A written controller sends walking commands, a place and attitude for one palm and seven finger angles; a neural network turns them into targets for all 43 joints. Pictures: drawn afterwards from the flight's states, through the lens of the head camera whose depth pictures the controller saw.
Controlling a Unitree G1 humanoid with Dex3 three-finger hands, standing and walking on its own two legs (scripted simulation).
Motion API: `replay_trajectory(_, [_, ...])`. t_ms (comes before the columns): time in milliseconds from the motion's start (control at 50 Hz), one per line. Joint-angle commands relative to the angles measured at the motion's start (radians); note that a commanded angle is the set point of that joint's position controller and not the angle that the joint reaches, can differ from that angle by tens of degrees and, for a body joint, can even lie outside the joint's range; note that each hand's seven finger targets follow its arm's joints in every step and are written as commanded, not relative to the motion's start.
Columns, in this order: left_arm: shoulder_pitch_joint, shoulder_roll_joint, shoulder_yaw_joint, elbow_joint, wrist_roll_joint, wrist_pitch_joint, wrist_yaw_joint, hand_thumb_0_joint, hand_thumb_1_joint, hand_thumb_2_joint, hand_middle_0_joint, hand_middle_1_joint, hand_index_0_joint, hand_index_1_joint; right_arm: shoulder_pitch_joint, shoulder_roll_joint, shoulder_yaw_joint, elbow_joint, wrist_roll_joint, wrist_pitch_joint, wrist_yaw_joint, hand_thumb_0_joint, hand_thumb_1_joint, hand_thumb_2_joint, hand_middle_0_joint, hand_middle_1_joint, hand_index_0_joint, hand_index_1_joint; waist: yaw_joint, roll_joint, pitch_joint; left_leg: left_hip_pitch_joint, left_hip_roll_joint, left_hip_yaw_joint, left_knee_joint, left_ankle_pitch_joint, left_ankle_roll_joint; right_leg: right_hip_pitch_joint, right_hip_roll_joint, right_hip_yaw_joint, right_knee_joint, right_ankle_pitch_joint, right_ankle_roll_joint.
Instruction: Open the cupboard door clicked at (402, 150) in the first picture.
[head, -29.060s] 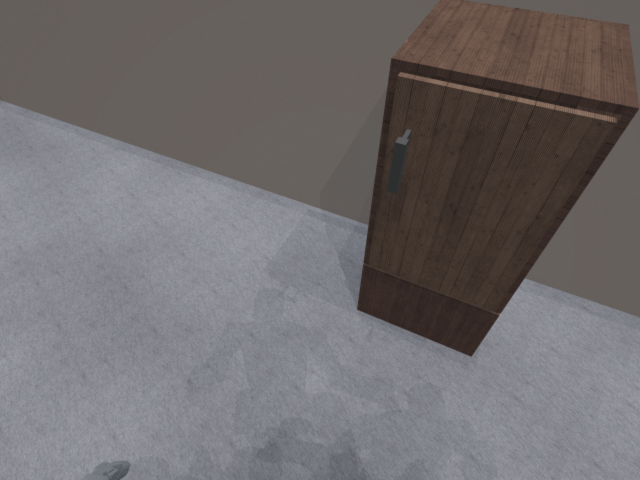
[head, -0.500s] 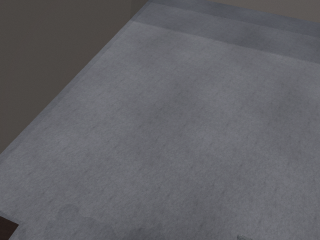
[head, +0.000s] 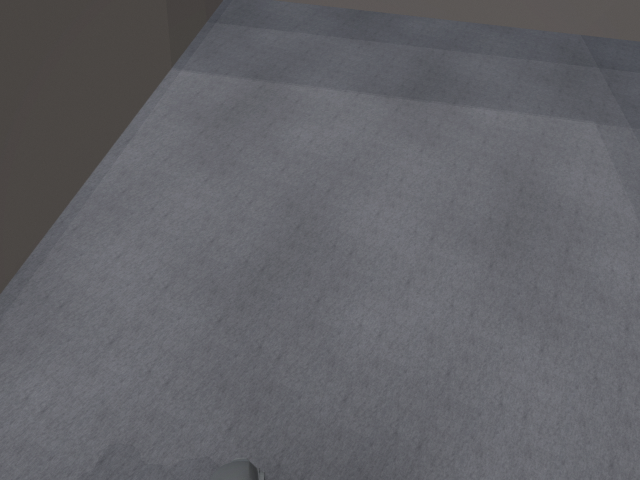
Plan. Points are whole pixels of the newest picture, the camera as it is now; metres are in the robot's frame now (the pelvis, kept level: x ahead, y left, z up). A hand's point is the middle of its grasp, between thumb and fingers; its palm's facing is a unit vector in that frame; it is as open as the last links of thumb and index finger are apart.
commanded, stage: walk to a spot facing it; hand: left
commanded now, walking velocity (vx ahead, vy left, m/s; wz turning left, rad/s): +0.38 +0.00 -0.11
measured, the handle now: out of the picture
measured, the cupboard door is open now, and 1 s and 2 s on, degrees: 48 48 48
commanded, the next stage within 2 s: turn to face it in 0.50 s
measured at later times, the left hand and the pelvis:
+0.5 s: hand (247, 350) +0.33 +0.13 -0.17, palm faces -0.03 -0.98 -0.20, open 7.4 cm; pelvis +0.24 -0.05 -0.01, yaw -3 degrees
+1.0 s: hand (249, 275) +0.48 +0.15 -0.17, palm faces +0.19 -0.96 -0.20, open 7.4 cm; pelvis +0.41 -0.05 -0.01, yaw +8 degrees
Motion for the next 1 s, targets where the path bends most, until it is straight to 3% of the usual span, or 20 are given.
replay_trajectory(0, [0.044, 0.147, 0.032, -0.021, -0.007, -0.023, -0.003, 0.000, 0.900, 0.900, -0.200, -0.300, -0.200, -0.300, 0.077, -0.079, -0.013, -0.019, -0.004, -0.035, -0.003, 0.000, -0.900, -0.900, 0.200, 0.300, 0.200, 0.300, -0.026, -0.019, -0.042, 0.239, -0.053, 0.056, -0.238, 0.137, 0.012, -0.048, -0.192, 0.131, -0.057, 0.208, -0.093])
replay_trajectory(20, [0.039, 0.120, 0.027, -0.025, -0.006, -0.023, -0.004, 0.000, 0.900, 0.900, -0.200, -0.300, -0.200, -0.300, 0.180, -0.125, -0.027, 0.012, -0.007, -0.043, -0.010, 0.000, -0.900, -0.900, 0.200, 0.300, 0.200, 0.300, -0.071, 0.086, -0.089, 0.419, -0.010, -0.023, -0.283, 0.124, 0.045, -0.142, -0.138, 0.095, 0.135, 0.249, -0.062])
replay_trajectory(40, [0.062, 0.066, 0.017, -0.049, -0.009, -0.021, -0.009, 0.000, 0.900, 0.900, -0.200, -0.300, -0.200, -0.300, 0.327, -0.233, -0.054, 0.046, -0.023, -0.049, -0.023, 0.000, -0.900, -0.900, 0.200, 0.300, 0.200, 0.300, -0.121, 0.286, -0.165, 0.611, 0.217, -0.334, -0.346, 0.062, 0.148, -0.355, -0.030, -0.007, 0.426, 0.039, -0.010])
replay_trajectory(60, [0.017, 0.054, 0.005, -0.086, -0.008, -0.028, -0.011, 0.000, 0.900, 0.900, -0.200, -0.300, -0.200, -0.300, 0.414, -0.277, -0.058, 0.056, -0.025, -0.038, -0.034, 0.000, -0.900, -0.900, 0.200, 0.300, 0.200, 0.300, -0.147, 0.325, -0.187, 0.657, 0.384, -0.573, -0.460, 0.039, 0.254, -0.490, 0.028, 0.017, 0.704, -0.263, 0.002])
replay_trajectory(120, [-0.082, 0.064, 0.012, -0.082, 0.006, -0.025, -0.020, 0.000, 0.900, 0.900, -0.200, -0.300, -0.200, -0.300, 0.240, -0.153, -0.026, 0.018, -0.016, -0.047, -0.040, 0.000, -0.900, -0.900, 0.200, 0.300, 0.200, 0.300, -0.067, 0.184, 0.001, 0.415, 0.321, -0.391, -0.500, 0.097, 0.208, -0.600, -0.113, 0.110, 0.885, -0.057, 0.013])
replay_trajectory(200, [-0.062, 0.011, 0.002, -0.077, 0.006, 0.011, -0.037, 0.000, 0.900, 0.900, -0.200, -0.300, -0.200, -0.300, 0.155, -0.140, -0.027, 0.016, -0.015, -0.057, -0.039, 0.000, -0.900, -0.900, 0.200, 0.300, 0.200, 0.300, -0.004, 0.158, -0.022, 0.323, 0.214, -0.053, -0.507, 0.250, 0.155, -0.397, -0.141, 0.038, 0.474, -0.009, 0.036])
replay_trajectory(280, [-0.038, 0.016, 0.005, -0.060, 0.011, 0.012, -0.043, 0.000, 0.900, 0.900, -0.200, -0.300, -0.200, -0.300, 0.127, -0.173, -0.032, 0.026, -0.010, -0.033, -0.026, 0.000, -0.900, -0.900, 0.200, 0.300, 0.200, 0.300, 0.012, 0.136, -0.003, 0.222, 0.178, -0.001, -0.483, 0.020, 0.134, -0.173, -0.075, -0.073, 0.238, 0.111, 0.037])
replay_trajectory(320, [0.070, 0.066, 0.020, -0.029, 0.013, 0.007, -0.038, 0.000, 0.900, 0.900, -0.200, -0.300, -0.200, -0.300, 0.100, -0.165, -0.031, 0.026, -0.008, -0.024, -0.020, 0.000, -0.900, -0.900, 0.200, 0.300, 0.200, 0.300, 0.073, 0.068, -0.038, 0.173, 0.122, 0.040, -0.346, -0.047, 0.092, 0.007, -0.043, -0.082, 0.150, 0.116, 0.024])
replay_trajectory(340, [0.186, 0.120, 0.037, 0.004, 0.016, -0.001, -0.032, 0.000, 0.900, 0.900, -0.200, -0.300, -0.200, -0.300, 0.080, -0.144, -0.025, 0.020, 0.000, -0.022, -0.017, 0.000, -0.900, -0.900, 0.200, 0.300, 0.200, 0.300, 0.134, -0.031, -0.071, 0.076, 0.048, 0.110, -0.142, -0.040, 0.060, 0.159, -0.099, 0.010, 0.088, 0.005, -0.008])
replay_trajectory(360, [0.304, 0.238, 0.065, 0.035, 0.018, -0.009, -0.018, 0.000, 0.900, 0.900, -0.200, -0.300, -0.200, -0.300, 0.077, -0.069, -0.010, -0.007, 0.013, -0.022, -0.007, 0.000, -0.900, -0.900, 0.200, 0.300, 0.200, 0.300, 0.184, -0.322, -0.104, -0.152, -0.071, 0.155, 0.186, -0.212, 0.025, 0.306, -0.337, 0.393, -0.094, -0.198, -0.105])
replay_trajectory(380, [0.335, 0.269, 0.063, 0.035, -0.002, -0.003, -0.009, 0.000, 0.900, 0.900, -0.200, -0.300, -0.200, -0.300, 0.004, -0.082, -0.011, -0.051, 0.013, -0.019, -0.007, 0.000, -0.900, -0.900, 0.200, 0.300, 0.200, 0.300, 0.198, -0.302, -0.094, -0.234, -0.066, 0.022, 0.407, -0.359, 0.037, 0.274, -0.456, 0.620, -0.266, -0.295, -0.171])
replay_trajectory(420, [0.179, 0.174, 0.037, -0.001, 0.002, -0.004, 0.011, 0.000, 0.900, 0.900, -0.200, -0.300, -0.200, -0.300, -0.036, -0.098, -0.027, -0.039, 0.008, -0.017, -0.011, 0.000, -0.900, -0.900, 0.200, 0.300, 0.200, 0.300, 0.109, -0.223, 0.004, -0.260, 0.026, -0.092, 0.512, -0.154, 0.039, 0.085, -0.430, 0.509, -0.275, -0.293, -0.158])
replay_trajectory(500, [0.102, 0.084, 0.005, -0.008, 0.007, -0.035, 0.013, 0.000, 0.900, 0.900, -0.200, -0.300, -0.200, -0.300, 0.054, -0.028, -0.008, 0.022, 0.002, 0.001, -0.008, 0.000, -0.900, -0.900, 0.200, 0.300, 0.200, 0.300, 0.017, -0.090, -0.039, -0.073, 0.031, -0.047, 0.257, -0.040, 0.013, -0.012, -0.331, 0.129, -0.223, 0.237, -0.115])
replay_trajectory(660, [0.107, 0.112, 0.002, 0.027, -0.004, -0.034, 0.024, 0.000, 0.900, 0.900, -0.200, -0.300, -0.200, -0.300, 0.021, -0.030, 0.006, 0.001, 0.008, -0.007, 0.001, 0.000, -0.900, -0.900, 0.200, 0.300, 0.200, 0.300, -0.003, -0.091, -0.051, 0.101, -0.069, 0.045, -0.175, 0.150, 0.042, 0.115, -0.282, -0.084, -0.016, 0.673, -0.039])
replay_trajectory(700, [0.107, 0.105, 0.005, -0.001, -0.008, -0.018, 0.025, 0.000, 0.900, 0.900, -0.200, -0.300, -0.200, -0.300, 0.182, -0.133, -0.018, 0.033, -0.003, -0.010, -0.010, 0.000, -0.900, -0.900, 0.200, 0.300, 0.200, 0.300, -0.070, 0.082, -0.157, 0.424, 0.004, -0.075, -0.227, 0.508, 0.106, -0.071, -0.211, -0.135, 0.302, 0.482, 0.040])
replay_trajectory(720, [0.128, 0.068, -0.001, -0.031, -0.021, -0.010, 0.024, 0.000, 0.900, 0.900, -0.200, -0.300, -0.200, -0.300, 0.263, -0.234, -0.039, 0.034, -0.006, -0.007, -0.020, 0.000, -0.900, -0.900, 0.200, 0.300, 0.200, 0.300, -0.085, 0.336, -0.229, 0.594, 0.252, -0.392, -0.245, 0.878, 0.245, -0.297, -0.074, -0.143, 0.590, -0.161, 0.095])
replay_trajectory(740, [0.060, 0.084, -0.003, -0.072, -0.012, -0.003, 0.033, 0.000, 0.900, 0.900, -0.200, -0.300, -0.200, -0.300, 0.286, -0.260, -0.039, 0.036, 0.001, 0.004, -0.034, 0.000, -0.900, -0.900, 0.200, 0.300, 0.200, 0.300, -0.105, 0.255, -0.214, 0.518, 0.322, -0.488, -0.307, 0.860, 0.312, -0.329, -0.042, -0.017, 0.767, -0.379, 0.083])
replay_trajectory(800, [-0.011, 0.072, 0.012, -0.088, -0.004, 0.023, 0.027, 0.000, 0.900, 0.900, -0.200, -0.300, -0.200, -0.300, 0.099, -0.198, -0.028, -0.031, 0.001, 0.005, -0.051, 0.000, -0.900, -0.900, 0.200, 0.300, 0.200, 0.300, -0.029, 0.189, -0.127, 0.302, 0.250, -0.438, -0.370, 0.565, 0.266, -0.415, -0.110, 0.095, 0.826, -0.207, 0.103])
replay_trajectory(840, [0.019, 0.053, 0.015, -0.085, -0.005, 0.041, 0.018, 0.000, 0.900, 0.900, -0.200, -0.300, -0.200, -0.300, 0.016, -0.192, -0.026, -0.061, -0.001, 0.004, -0.049, 0.000, -0.900, -0.900, 0.200, 0.300, 0.200, 0.300, 0.014, 0.139, -0.138, 0.233, 0.175, -0.316, -0.377, 0.483, 0.220, -0.344, -0.102, 0.075, 0.711, -0.137, 0.112])
replay_trajectory(980, [-0.023, 0.063, 0.023, -0.156, 0.000, 0.065, 0.017, 0.000, 0.900, 0.900, -0.200, -0.300, -0.200, -0.300, -0.055, -0.230, -0.060, -0.116, -0.008, 0.042, -0.032, 0.000, -0.900, -0.900, 0.200, 0.300, 0.200, 0.300, 0.017, 0.176, -0.104, 0.097, 0.098, -0.366, -0.414, 0.097, 0.192, -0.185, -0.039, 0.020, 0.362, -0.083, 0.109])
